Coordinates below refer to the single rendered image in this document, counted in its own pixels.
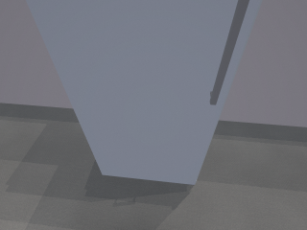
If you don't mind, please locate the handle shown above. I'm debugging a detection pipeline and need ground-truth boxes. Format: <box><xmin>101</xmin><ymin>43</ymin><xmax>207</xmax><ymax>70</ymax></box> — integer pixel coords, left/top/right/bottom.
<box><xmin>210</xmin><ymin>0</ymin><xmax>249</xmax><ymax>105</ymax></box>

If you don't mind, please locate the fridge door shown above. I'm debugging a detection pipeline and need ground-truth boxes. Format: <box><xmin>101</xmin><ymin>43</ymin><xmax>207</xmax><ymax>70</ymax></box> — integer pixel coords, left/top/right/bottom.
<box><xmin>26</xmin><ymin>0</ymin><xmax>261</xmax><ymax>185</ymax></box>

